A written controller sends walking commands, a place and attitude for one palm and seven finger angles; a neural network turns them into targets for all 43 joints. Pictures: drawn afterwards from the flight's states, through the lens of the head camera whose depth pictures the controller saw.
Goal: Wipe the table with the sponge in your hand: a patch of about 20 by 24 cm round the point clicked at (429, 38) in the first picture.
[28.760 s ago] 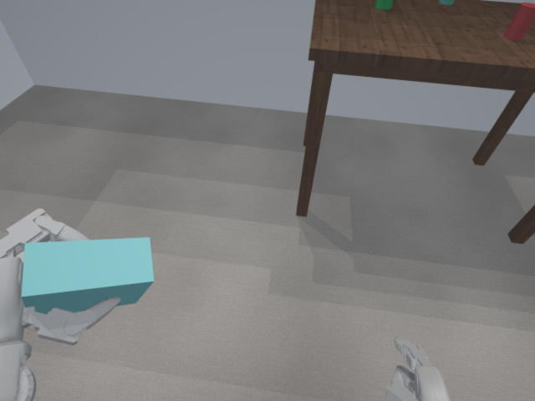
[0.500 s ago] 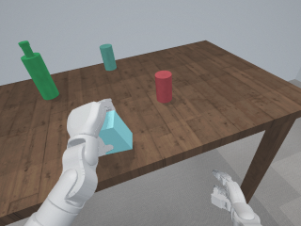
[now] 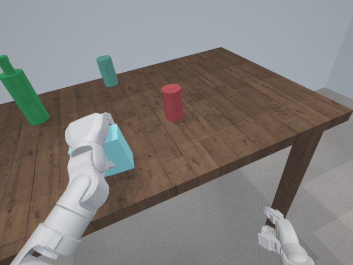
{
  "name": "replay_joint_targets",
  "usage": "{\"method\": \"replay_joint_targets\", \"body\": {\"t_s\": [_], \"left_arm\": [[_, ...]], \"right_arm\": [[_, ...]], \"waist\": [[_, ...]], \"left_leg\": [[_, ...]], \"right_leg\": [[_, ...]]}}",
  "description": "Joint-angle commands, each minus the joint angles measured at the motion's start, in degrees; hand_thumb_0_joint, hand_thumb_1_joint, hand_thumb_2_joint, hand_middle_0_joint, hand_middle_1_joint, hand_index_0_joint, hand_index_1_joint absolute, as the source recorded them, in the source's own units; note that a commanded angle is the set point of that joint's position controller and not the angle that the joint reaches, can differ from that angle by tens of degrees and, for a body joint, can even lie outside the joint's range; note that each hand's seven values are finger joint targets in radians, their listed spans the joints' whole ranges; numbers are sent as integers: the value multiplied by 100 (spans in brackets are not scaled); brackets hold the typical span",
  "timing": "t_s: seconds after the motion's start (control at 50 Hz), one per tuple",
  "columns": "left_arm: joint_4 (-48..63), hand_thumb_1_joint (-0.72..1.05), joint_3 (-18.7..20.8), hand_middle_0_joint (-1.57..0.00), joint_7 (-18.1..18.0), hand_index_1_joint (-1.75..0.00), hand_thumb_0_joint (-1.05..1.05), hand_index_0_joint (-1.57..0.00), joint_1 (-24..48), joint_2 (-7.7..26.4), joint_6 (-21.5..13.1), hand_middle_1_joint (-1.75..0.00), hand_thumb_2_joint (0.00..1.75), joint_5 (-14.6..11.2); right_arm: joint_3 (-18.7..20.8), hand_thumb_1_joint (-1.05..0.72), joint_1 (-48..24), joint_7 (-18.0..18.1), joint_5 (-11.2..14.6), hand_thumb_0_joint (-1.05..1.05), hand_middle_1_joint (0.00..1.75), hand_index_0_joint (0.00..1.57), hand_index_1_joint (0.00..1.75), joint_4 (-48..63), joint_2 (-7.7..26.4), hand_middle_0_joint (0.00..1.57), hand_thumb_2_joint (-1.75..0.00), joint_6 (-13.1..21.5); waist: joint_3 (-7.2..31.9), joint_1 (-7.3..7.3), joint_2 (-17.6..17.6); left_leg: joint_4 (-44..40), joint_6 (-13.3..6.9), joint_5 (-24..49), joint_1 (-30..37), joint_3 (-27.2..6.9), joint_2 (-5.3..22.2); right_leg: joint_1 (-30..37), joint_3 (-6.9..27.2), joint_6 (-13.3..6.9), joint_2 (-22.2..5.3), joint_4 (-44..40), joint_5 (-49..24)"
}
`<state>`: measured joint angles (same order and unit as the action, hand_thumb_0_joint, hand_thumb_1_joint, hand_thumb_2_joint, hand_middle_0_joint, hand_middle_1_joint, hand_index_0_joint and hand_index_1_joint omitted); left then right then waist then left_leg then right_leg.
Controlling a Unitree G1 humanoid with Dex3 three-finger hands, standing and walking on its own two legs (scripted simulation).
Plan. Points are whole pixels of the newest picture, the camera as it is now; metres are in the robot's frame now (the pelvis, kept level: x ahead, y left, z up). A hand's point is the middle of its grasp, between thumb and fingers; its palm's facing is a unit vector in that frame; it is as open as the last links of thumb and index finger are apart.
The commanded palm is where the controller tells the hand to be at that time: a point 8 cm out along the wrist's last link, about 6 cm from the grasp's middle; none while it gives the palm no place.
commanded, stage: wipe forward along the third lane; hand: left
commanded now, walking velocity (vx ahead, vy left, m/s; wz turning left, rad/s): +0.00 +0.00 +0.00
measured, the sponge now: (107, 158) +0.32 +0.21 +0.11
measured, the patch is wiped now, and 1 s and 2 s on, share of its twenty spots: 0.65 0.90 0.95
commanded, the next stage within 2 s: wipe back along the third lane in 1.14 s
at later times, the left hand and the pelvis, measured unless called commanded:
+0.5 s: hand (97, 134) +0.37 +0.25 +0.15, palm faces +0.04 -0.05 -1.00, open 9.5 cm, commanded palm +0.33 +0.25 +0.18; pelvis +0.00 +0.00 +0.00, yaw +1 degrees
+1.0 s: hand (94, 125) +0.40 +0.27 +0.15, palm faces +0.01 -0.04 -1.00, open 9.5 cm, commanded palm +0.38 +0.28 +0.18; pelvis +0.01 +0.02 +0.00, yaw +1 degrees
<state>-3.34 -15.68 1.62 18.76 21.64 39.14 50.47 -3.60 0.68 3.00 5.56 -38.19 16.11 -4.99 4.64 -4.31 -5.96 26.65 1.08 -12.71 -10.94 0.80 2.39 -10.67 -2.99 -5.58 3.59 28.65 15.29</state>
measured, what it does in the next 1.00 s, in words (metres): stands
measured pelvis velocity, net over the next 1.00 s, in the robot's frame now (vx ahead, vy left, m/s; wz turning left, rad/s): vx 0.01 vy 0.02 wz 0.02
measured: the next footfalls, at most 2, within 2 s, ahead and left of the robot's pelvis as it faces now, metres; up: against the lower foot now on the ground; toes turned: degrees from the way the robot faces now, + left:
none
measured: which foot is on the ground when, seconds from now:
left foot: down 0.00-1.00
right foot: down 0.00-1.00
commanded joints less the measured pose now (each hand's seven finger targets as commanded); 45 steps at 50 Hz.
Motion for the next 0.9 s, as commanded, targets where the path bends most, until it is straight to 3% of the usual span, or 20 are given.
{"method": "replay_joint_targets", "body": {"t_s": [0.0, 0.02, 0.1, 0.12, 0.16, 0.22, 0.26, 0.3, 0.32, 0.34, 0.4, 0.42, 0.5, 0.52, 0.54, 0.58, 0.62, 0.7, 0.72, 0.88], "left_arm": [[36, 10, 657, -120, -39, -160, 0, -120, 1424, 1027, 118, -160, 130, 218], [-36, 10, 809, -120, -24, -160, 0, -120, 1447, 1201, 121, -160, 130, 222], [-317, 10, 502, -120, 100, -160, 0, -120, 1657, 933, 150, -160, 130, 265], [-506, 10, 799, -120, 108, -160, 0, -120, 1626, 1262, 140, -160, 130, 267], [-683, 10, 435, -120, 161, -160, 0, -120, 1929, 922, 123, -160, 130, 344], [-1046, 10, 656, -120, 206, -160, 0, -120, 2037, 1209, 92, -160, 130, 438], [-1243, 10, 288, -120, 251, -160, 0, -120, 2193, 815, 57, -160, 130, 522], [-1572, 10, 336, -120, 276, -160, 0, -120, 2367, 910, -12, -160, 130, 540], [-1723, 10, 592, -120, 278, -160, 0, -120, 2446, 1209, -68, -160, 130, 543], [-1759, 10, 365, -120, 289, -160, 0, -120, 2558, 953, -124, -160, 130, 555], [-2122, 10, 340, -120, 292, -160, 0, -120, 2616, 903, -245, -160, 130, 590], [-2192, 10, 554, -120, 286, -160, 0, -120, 2614, 1116, -301, -160, 130, 579], [-2338, 10, 268, -120, 249, -160, 0, -120, 2810, 775, -456, -160, 130, 663], [-2382, 10, 523, -120, 224, -160, 0, -120, 2729, 1012, -505, -160, 130, 647], [-2391, 10, 342, -120, 205, -160, 0, -120, 2748, 801, -535, -160, 130, 633], [-2468, 10, 388, -120, 160, -160, 0, -120, 2766, 830, -556, -160, 130, 606], [-2606, 10, 672, -120, 119, -160, 0, -120, 2915, 1162, -576, -160, 130, 558], [-2796, 10, 391, -120, 73, -160, 0, -120, 3083, 857, -595, -160, 130, 618], [-2822, 10, 573, -120, 59, -160, 0, -120, 3048, 1015, -620, -160, 130, 585], [-3432, 10, 568, -120, -27, -160, 0, -120, 3499, 1131, -749, -160, 130, 687]], "right_arm": [[135, -90, -1574, 40, -21, 0, 30, 20, 30, 1043, 388, 20, -90, 356], [137, -90, -1549, 46, -33, 0, 30, 20, 30, 1049, 417, 20, -90, 370], [129, -90, -1564, 37, -11, 0, 30, 20, 30, 1011, 407, 20, -90, 402], [143, -90, -1509, 53, -29, 0, 30, 20, 30, 967, 436, 20, -90, 410], [123, -90, -1483, 59, -9, 0, 30, 20, 30, 947, 415, 20, -90, 436], [141, -90, -1390, 72, -31, 0, 30, 20, 30, 874, 456, 20, -90, 444], [142, -90, -1332, 68, -10, 0, 30, 20, 30, 865, 433, 20, -90, 463], [149, -90, -1226, 100, -24, 0, 30, 20, 30, 798, 466, 20, -90, 461], [156, -90, -1141, 112, -40, 0, 30, 20, 30, 764, 504, 20, -90, 460], [151, -90, -1111, 121, -37, 0, 30, 20, 30, 800, 488, 20, -90, 475], [153, -90, -983, 115, -23, 0, 30, 20, 30, 752, 498, 20, -90, 431], [171, -90, -912, 126, -49, 0, 30, 20, 30, 762, 525, 20, -90, 427], [185, -90, -784, 95, -16, 0, 30, 20, 30, 781, 514, 20, -90, 379], [203, -90, -753, 95, -29, 0, 30, 20, 30, 790, 522, 20, -90, 377], [209, -90, -722, 92, -32, 0, 30, 20, 30, 822, 528, 20, -90, 378], [221, -90, -678, 84, -21, 0, 30, 20, 30, 790, 539, 20, -90, 343], [226, -90, -663, 115, -31, 0, 30, 20, 30, 762, 560, 20, -90, 343], [250, -90, -557, 96, -1, 0, 30, 20, 30, 712, 565, 20, -90, 323], [258, -90, -566, 101, -13, 0, 30, 20, 30, 735, 563, 20, -90, 323], [274, -90, -387, 121, -8, 0, 30, 20, 30, 635, 599, 20, -90, 274]], "waist": [[694, -175, 970], [726, -177, 1028], [664, -121, 1002], [609, -131, 1118], [613, -70, 1070], [645, -86, 1077], [636, -17, 1116], [572, 28, 1195], [561, 29, 1203], [646, 43, 1263], [620, 77, 1125], [668, 72, 1233], [778, 129, 967], [785, 94, 1078], [869, 106, 1078], [825, 124, 1126], [782, 113, 1208], [847, 150, 1097], [863, 125, 1142], [760, 199, 1018]], "left_leg": [[60, -256, 725, 6, 140, -442], [46, -249, 701, -52, 105, -436], [76, -274, 647, -89, 151, -444], [57, -263, 589, -136, 90, -436], [30, -280, 576, -126, 129, -444], [-13, -270, 548, -165, 81, -444], [-16, -291, 513, -157, 130, -456], [2, -291, 409, -211, 133, -451], [-27, -270, 347, -264, 73, -440], [7, -287, 401, -277, 112, -456], [-24, -280, 430, -324, 108, -436], [-22, -279, 418, -363, 73, -440], [-20, -286, 504, -342, 113, -430], [-51, -286, 498, -369, 46, -417], [-12, -304, 544, -369, 98, -439], [-20, -301, 570, -391, 117, -433], [-76, -297, 466, -446, 66, -416], [-82, -307, 536, -391, 100, -430], [-102, -310, 567, -414, 67, -421], [-184, -311, 359, -468, 83, -410]], "right_leg": [[174, 854, 306, -427, -865, -788], [246, 945, 295, -426, -852, -786], [130, 857, 351, -458, -858, -784], [122, 915, 337, -436, -880, -663], [40, 771, 350, -443, -848, -706], [31, 784, 340, -417, -845, -645], [-46, 688, 362, -429, -836, -635], [-130, 713, 386, -446, -890, -493], [-131, 785, 362, -435, -924, -360], [-65, 717, 383, -459, -860, -513], [-150, 622, 378, -443, -807, -687], [-100, 699, 379, -429, -829, -690], [-152, 534, 361, -424, -716, -929], [-132, 554, 344, -397, -736, -885], [-56, 509, 359, -410, -685, -1027], [-64, 483, 372, -405, -686, -1120], [-90, 537, 376, -394, -766, -910], [-144, 410, 357, -375, -713, -997], [-98, 436, 351, -367, -727, -1072], [-268, 375, 338, -350, -789, -625]]}}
